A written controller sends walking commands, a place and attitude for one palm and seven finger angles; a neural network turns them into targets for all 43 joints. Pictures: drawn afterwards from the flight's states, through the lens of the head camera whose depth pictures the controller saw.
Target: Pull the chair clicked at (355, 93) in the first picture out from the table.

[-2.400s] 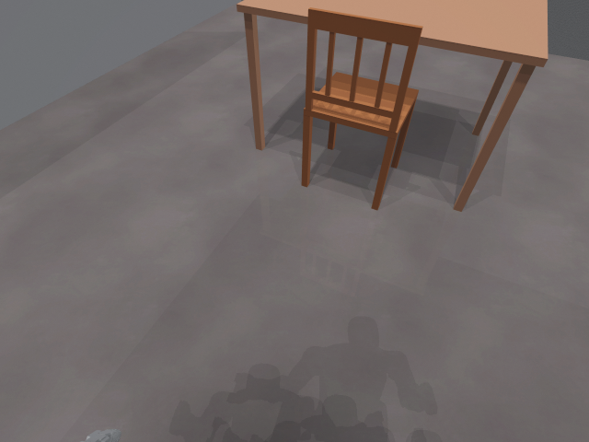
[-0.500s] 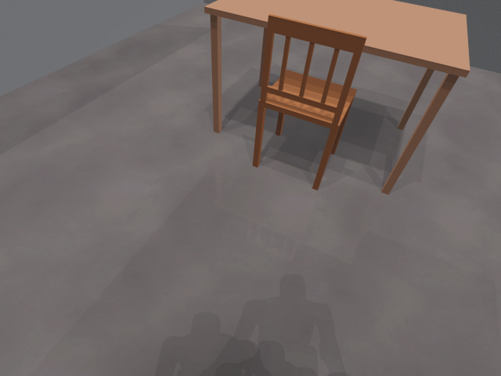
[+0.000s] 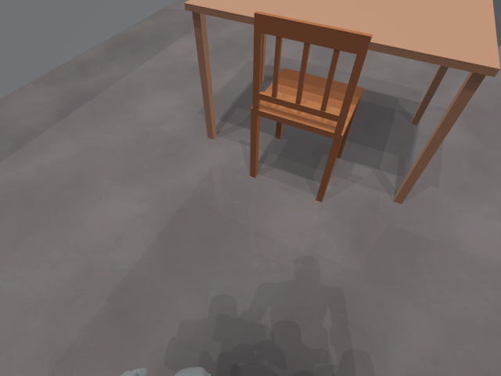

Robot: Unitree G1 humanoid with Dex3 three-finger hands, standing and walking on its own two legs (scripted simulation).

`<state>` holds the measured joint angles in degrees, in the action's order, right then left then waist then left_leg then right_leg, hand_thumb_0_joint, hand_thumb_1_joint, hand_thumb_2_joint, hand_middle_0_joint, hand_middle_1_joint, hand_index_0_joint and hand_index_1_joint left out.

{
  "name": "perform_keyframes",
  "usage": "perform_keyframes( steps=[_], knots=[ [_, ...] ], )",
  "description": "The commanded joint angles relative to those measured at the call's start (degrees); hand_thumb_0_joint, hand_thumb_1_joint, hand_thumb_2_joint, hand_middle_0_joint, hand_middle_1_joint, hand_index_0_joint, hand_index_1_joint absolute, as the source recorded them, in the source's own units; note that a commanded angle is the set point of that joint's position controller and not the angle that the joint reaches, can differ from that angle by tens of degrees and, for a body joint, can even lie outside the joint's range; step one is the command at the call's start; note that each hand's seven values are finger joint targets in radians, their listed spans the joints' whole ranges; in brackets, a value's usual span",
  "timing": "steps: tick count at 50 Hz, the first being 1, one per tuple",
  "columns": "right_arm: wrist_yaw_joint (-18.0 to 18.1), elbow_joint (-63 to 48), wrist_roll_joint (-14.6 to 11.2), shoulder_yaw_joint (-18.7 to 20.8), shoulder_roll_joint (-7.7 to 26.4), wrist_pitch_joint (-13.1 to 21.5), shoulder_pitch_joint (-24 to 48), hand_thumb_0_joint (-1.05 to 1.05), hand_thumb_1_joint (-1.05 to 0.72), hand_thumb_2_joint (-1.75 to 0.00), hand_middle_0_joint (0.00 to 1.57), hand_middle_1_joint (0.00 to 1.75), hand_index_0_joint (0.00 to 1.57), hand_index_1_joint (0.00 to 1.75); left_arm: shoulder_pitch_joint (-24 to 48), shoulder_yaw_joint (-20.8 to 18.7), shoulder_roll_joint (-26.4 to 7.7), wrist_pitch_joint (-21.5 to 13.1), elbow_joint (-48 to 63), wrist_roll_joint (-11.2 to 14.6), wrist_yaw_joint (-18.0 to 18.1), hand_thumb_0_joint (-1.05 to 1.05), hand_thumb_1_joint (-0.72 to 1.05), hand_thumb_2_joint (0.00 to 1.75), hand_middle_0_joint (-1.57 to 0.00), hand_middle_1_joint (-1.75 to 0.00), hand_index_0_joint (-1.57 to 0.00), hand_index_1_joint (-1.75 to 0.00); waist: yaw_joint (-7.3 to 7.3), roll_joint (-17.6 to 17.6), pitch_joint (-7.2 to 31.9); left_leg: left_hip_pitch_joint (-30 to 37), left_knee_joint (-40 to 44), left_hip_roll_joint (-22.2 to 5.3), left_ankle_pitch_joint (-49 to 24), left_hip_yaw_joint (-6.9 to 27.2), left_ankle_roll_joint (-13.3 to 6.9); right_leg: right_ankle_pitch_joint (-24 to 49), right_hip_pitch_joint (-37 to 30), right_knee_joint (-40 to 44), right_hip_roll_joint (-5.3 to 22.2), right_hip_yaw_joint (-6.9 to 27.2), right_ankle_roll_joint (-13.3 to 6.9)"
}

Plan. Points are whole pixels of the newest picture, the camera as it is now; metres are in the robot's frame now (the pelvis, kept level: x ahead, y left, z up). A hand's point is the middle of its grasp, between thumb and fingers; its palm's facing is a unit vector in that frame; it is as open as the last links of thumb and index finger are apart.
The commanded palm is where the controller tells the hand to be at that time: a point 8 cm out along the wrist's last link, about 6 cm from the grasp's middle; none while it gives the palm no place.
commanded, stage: walk to a spot facing it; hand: left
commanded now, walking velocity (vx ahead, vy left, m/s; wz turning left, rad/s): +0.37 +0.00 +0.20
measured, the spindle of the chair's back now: (302, 75) +1.11 -0.18 -0.11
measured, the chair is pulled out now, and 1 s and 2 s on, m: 0.00 0.00 0.00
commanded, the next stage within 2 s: turn to face it in 0.56 s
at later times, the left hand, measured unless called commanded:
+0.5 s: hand (125, 349) +0.20 +0.24 -0.16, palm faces +0.13 -0.98 -0.13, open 7.4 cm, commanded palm none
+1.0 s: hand (183, 212) +0.51 +0.18 -0.15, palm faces -0.09 -0.97 -0.23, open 7.4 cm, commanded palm none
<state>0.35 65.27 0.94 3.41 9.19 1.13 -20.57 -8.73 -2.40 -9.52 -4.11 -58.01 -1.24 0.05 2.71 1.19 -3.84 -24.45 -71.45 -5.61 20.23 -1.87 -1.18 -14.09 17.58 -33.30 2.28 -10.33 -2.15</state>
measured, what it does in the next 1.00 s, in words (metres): walks ahead: left foot, then right foot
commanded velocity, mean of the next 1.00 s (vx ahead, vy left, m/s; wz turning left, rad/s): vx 0.21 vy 0.00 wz -0.23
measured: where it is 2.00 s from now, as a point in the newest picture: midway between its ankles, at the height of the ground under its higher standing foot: (248, 308)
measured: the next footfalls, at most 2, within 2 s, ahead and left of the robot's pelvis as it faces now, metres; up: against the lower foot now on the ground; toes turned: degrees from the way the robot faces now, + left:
left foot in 0.26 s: +0.25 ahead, +0.14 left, +0.00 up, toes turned +13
right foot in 0.82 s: +0.50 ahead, -0.07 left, +0.00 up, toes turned -10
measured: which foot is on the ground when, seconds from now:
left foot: up 0.00-0.24, down 0.26-0.82, up 0.84-1.00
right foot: down 0.00-0.26, up 0.28-0.80, down 0.82-1.00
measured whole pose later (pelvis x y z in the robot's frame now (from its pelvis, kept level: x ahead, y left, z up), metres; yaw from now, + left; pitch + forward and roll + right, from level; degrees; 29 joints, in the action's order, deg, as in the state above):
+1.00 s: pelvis +0.40 +0.00 +0.00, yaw -7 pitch +0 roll +1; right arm 1.6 59.6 0.8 2.9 9.2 -0.5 -12.6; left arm -8.5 -3.0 -9.4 -1.3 -57.0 -0.5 0.6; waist 1.6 1.7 -5.7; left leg -27.8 -68.2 -6.4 23.5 -2.6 4.0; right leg -10.4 20.0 -30.3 -2.6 -5.6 -6.1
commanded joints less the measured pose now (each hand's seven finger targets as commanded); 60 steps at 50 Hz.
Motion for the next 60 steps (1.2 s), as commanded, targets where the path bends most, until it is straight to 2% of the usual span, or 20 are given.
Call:
perform_keyframes(
  steps=[1,9,12,13,14,15,17,20,26,33,36,38,39,40,41,42,45,48,56,60],
  knots=[
    [-1.0,-3.8,0.6,0.1,0.4,-0.5,-4.2,0.00,-0.90,-0.90,0.20,0.30,0.20,0.30,-5.7,-1.1,-6.8,-0.2,-0.1,-0.5,0.6,0.00,0.90,0.90,-0.20,-0.30,-0.20,-0.30,0.40,-8.6,-1.3,-3.3,8.3,-3.7,-5.6,-0.5,1.8,-6.2,5.2,24.2,14.7,9.9,-4.9],
    [-2.7,-10.8,0.3,-0.2,2.5,1.3,10.5,0.00,-0.90,-0.90,0.20,0.30,0.20,0.30,-11.8,-1.4,-9.9,-0.2,-1.8,-0.5,0.3,0.00,0.90,0.90,-0.20,-0.30,-0.20,-0.30,-3.50,-6.4,-2.9,-0.4,32.0,-1.3,-7.2,-5.2,0.9,-0.4,-6.0,21.1,15.8,7.9,-5.0],
    [-2.0,-7.6,0.7,1.0,7.0,2.1,-1.1,0.00,-0.90,-0.90,0.20,0.30,0.20,0.30,-11.2,-1.5,-9.3,0.3,-1.7,-0.2,0.2,0.00,0.90,0.90,-0.20,-0.30,-0.20,-0.30,2.50,2.6,2.2,21.4,41.7,0.8,-5.7,-5.4,-0.5,6.7,0.0,2.1,10.8,1.5,-2.0],
    [-1.2,-6.1,1.5,2.7,13.6,2.6,-8.6,0.00,-0.90,-0.90,0.20,0.30,0.20,0.30,-12.3,-1.0,-6.2,0.5,-0.2,0.4,-0.4,0.00,0.90,0.90,-0.20,-0.30,-0.20,-0.30,5.04,15.8,6.6,31.3,50.0,-11.3,0.4,14.2,-5.5,-2.8,10.5,-17.2,3.4,-2.7,1.4],
    [-0.6,-5.3,1.0,3.1,17.3,2.1,-12.4,0.00,-0.90,-0.90,0.20,0.30,0.20,0.30,-9.8,-0.6,-6.0,0.2,2.4,0.3,-0.6,0.00,0.90,0.90,-0.20,-0.30,-0.20,-0.30,5.56,20.6,7.3,33.1,58.4,-20.1,1.6,29.5,-10.2,-20.2,19.4,-32.4,-1.2,1.4,2.2],
    [0.2,-5.3,0.4,2.5,16.1,2.0,-10.1,0.00,-0.90,-0.90,0.20,0.30,0.20,0.30,-7.0,-0.7,-7.0,0.5,2.6,0.1,-0.2,0.00,0.90,0.90,-0.20,-0.30,-0.20,-0.30,4.93,15.7,6.6,30.1,59.3,-20.8,3.8,31.0,-10.4,-17.5,22.6,-40.1,1.6,7.2,1.6],
    [0.4,-7.7,0.3,1.0,10.7,2.6,-1.5,0.00,-0.90,-0.90,0.20,0.30,0.20,0.30,-6.2,-1.0,-6.0,0.7,0.8,-0.2,-1.0,0.00,0.90,0.90,-0.20,-0.30,-0.20,-0.30,1.14,3.6,0.9,20.4,60.2,-16.4,2.5,19.9,-8.2,-6.7,22.2,-40.7,5.8,9.3,2.0],
    [0.7,-7.2,-0.1,0.0,7.2,3.9,1.6,0.00,-0.90,-0.90,0.20,0.30,0.20,0.30,-11.7,-0.9,-3.4,2.2,-2.0,-0.6,-1.3,0.00,0.90,0.90,-0.20,-0.30,-0.20,-0.30,-2.86,4.5,1.5,15.8,61.2,-10.2,-9.6,6.3,-4.6,0.6,15.5,-35.6,6.3,8.7,3.3],
    [1.2,-4.5,-0.5,0.0,5.9,4.3,-2.7,0.00,-0.90,-0.90,0.20,0.30,0.20,0.30,-8.0,-1.4,-2.7,3.6,-1.0,-0.5,-1.1,0.00,0.90,0.90,-0.20,-0.30,-0.20,-0.30,-3.05,2.7,-0.6,21.0,62.2,-10.4,-22.3,0.6,-6.0,5.4,21.5,-29.3,6.4,8.6,4.8],
    [1.6,-0.8,0.3,-0.5,5.2,3.8,-8.9,0.00,-0.90,-0.90,0.20,0.30,0.20,0.30,2.7,-0.7,-1.5,3.2,1.6,-0.2,-1.2,0.00,0.90,0.90,-0.20,-0.30,-0.20,-0.30,-0.14,5.3,-4.9,24.7,58.8,-10.6,-35.5,-4.5,-5.8,4.9,18.4,-10.8,4.1,4.5,2.5],
    [1.9,-0.7,0.5,-0.2,6.4,3.2,-7.4,0.00,-0.90,-0.90,0.20,0.30,0.20,0.30,2.0,-0.8,-1.9,3.1,2.1,-0.1,-1.1,0.00,0.90,0.90,-0.20,-0.30,-0.20,-0.30,-1.20,6.2,-4.2,26.1,52.8,-11.9,-47.0,-7.3,-5.4,2.9,12.9,-5.7,1.0,2.8,0.4],
    [2.0,-1.5,0.2,0.4,8.4,2.8,-5.2,0.00,-0.90,-0.90,0.20,0.30,0.20,0.30,-4.9,-1.3,-3.6,2.7,0.9,-0.4,-1.0,0.00,0.90,0.90,-0.20,-0.30,-0.20,-0.30,-4.57,5.5,0.6,26.5,42.5,-11.8,-54.2,-9.0,-4.1,3.8,3.2,-2.0,-1.6,1.0,-0.6],
    [1.9,-2.1,-0.2,0.6,9.0,2.7,-4.2,0.00,-0.90,-0.90,0.20,0.30,0.20,0.30,-10.9,-1.9,-5.4,2.1,-0.7,-0.6,-0.9,0.00,0.90,0.90,-0.20,-0.30,-0.20,-0.30,-7.50,3.9,4.0,23.4,33.0,-10.1,-52.2,-10.5,-2.3,8.7,-6.1,2.5,-2.5,0.2,-0.9],
    [1.4,-3.2,-0.9,0.6,7.9,2.5,-4.2,0.00,-0.90,-0.90,0.20,0.30,0.20,0.30,-17.7,-2.9,-10.0,1.3,-2.3,-0.7,-0.4,0.00,0.90,0.90,-0.20,-0.30,-0.20,-0.30,-10.07,-3.9,9.3,12.6,18.3,-7.3,-37.2,-11.8,0.2,26.2,-19.5,3.2,4.5,7.4,-3.2],
    [1.5,-4.7,-1.5,0.1,3.7,2.8,-6.3,0.00,-0.90,-0.90,0.20,0.30,0.20,0.30,-20.9,-4.1,-15.5,0.9,-2.7,0.0,0.2,0.00,0.90,0.90,-0.20,-0.30,-0.20,-0.30,-8.72,-16.1,14.9,-5.1,-2.7,3.0,12.9,-10.8,3.8,56.8,-31.9,4.5,22.5,32.7,-12.5],
    [2.1,-6.2,-1.5,0.1,4.4,2.2,-2.3,0.00,-0.90,-0.90,0.20,0.30,0.20,0.30,-20.3,-4.1,-16.0,1.5,-1.6,1.2,0.8,0.00,0.90,0.90,-0.20,-0.30,-0.20,-0.30,-9.43,-11.6,16.6,-5.5,-7.5,1.9,15.9,-0.8,3.4,56.2,-27.2,8.9,24.0,33.6,-16.0],
    [1.7,-6.8,-0.2,0.2,4.5,0.3,2.3,0.00,-0.90,-0.90,0.20,0.30,0.20,0.30,-6.9,-3.0,-10.1,2.3,2.6,1.1,1.7,0.00,0.90,0.90,-0.20,-0.30,-0.20,-0.30,-4.22,-3.2,7.9,-5.5,-3.7,-3.0,4.5,1.9,4.1,35.7,-9.9,13.1,15.9,24.4,-11.5],
    [1.5,-6.5,0.3,-0.1,3.3,-1.9,-0.7,0.00,-0.90,-0.90,0.20,0.30,0.20,0.30,-2.5,-2.8,-9.4,2.2,4.1,0.3,1.6,0.00,0.90,0.90,-0.20,-0.30,-0.20,-0.30,-0.48,-4.6,7.7,-2.3,3.2,-2.4,1.9,0.8,5.5,32.3,-2.1,14.3,12.1,18.8,-8.6],
    [1.0,-12.3,0.3,0.2,6.1,-2.5,8.7,0.00,-0.90,-0.90,0.20,0.30,0.20,0.30,-3.6,-3.5,-11.1,3.6,5.9,0.0,0.6,0.00,0.90,0.90,-0.20,-0.30,-0.20,-0.30,-2.36,-7.8,6.6,-4.1,14.6,0.0,-0.3,0.8,5.9,16.7,-3.6,16.3,9.0,23.6,-8.4],
    [1.1,-14.7,-0.2,-0.1,6.6,-1.9,12.7,0.00,-0.90,-0.90,0.20,0.30,0.20,0.30,-5.0,-3.9,-12.4,4.2,6.7,-0.3,0.6,0.00,0.90,0.90,-0.20,-0.30,-0.20,-0.30,-4.23,-8.0,6.4,-0.3,24.6,2.1,3.0,0.4,5.2,18.4,-5.7,14.9,9.5,27.5,-9.4]
  ],
)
